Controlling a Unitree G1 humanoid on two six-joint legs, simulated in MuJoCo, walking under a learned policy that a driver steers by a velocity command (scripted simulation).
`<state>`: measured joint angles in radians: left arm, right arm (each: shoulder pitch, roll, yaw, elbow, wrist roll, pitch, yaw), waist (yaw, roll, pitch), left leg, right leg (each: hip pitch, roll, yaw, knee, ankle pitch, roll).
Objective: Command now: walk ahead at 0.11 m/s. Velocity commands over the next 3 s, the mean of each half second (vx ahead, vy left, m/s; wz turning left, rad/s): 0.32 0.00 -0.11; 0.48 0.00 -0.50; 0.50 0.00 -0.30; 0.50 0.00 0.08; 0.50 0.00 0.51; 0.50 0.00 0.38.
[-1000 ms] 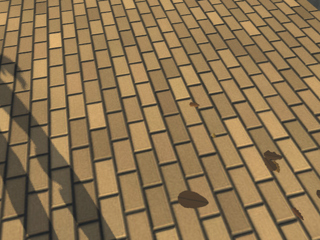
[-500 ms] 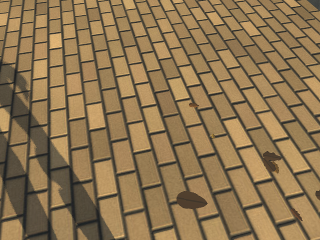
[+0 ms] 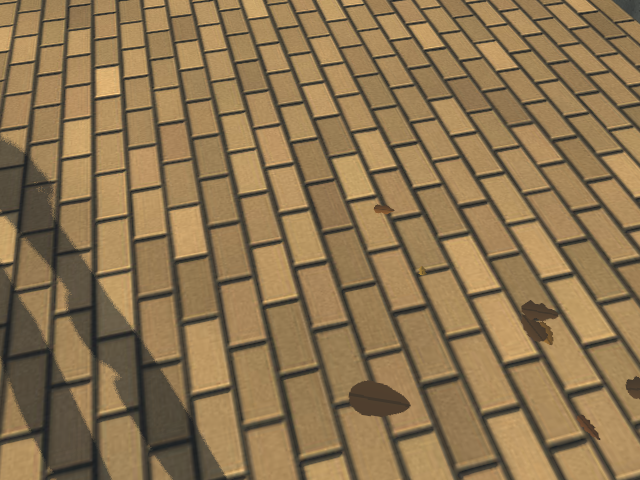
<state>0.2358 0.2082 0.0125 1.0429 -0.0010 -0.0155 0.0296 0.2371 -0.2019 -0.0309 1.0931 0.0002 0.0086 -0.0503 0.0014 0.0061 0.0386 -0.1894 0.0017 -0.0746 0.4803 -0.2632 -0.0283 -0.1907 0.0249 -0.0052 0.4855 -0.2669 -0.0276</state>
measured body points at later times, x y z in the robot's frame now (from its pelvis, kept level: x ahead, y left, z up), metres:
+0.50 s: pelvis +0.13 +0.05 +0.00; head +0.14 +0.07 +0.45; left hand +0.27 +0.30 -0.13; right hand +0.03 -0.17 -0.14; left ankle +0.03 +0.14 -0.74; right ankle +0.23 -0.12 -0.66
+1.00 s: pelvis +0.40 -0.03 +0.01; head +0.43 -0.05 +0.46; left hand +0.56 +0.21 -0.11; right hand +0.48 -0.34 -0.09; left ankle +0.60 +0.12 -0.66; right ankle +0.38 -0.08 -0.74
